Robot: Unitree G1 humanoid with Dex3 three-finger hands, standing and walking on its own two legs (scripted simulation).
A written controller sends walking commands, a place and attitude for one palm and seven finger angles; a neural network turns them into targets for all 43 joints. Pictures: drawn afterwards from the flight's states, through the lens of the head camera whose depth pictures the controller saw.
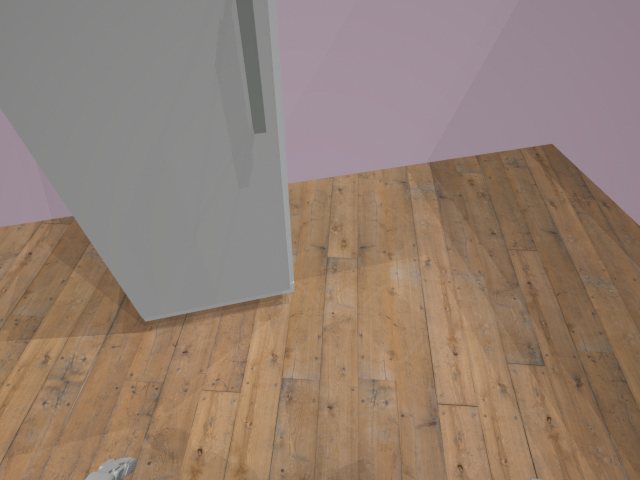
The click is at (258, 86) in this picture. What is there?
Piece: fridge door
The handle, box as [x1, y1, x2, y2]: [236, 0, 265, 133]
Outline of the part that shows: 236,0 253,128 255,133 265,132 252,0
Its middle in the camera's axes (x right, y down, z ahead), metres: -0.13 -0.34 +0.70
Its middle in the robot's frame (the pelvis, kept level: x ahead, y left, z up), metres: +0.77 +0.19 +0.17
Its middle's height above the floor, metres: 0.94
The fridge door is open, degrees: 0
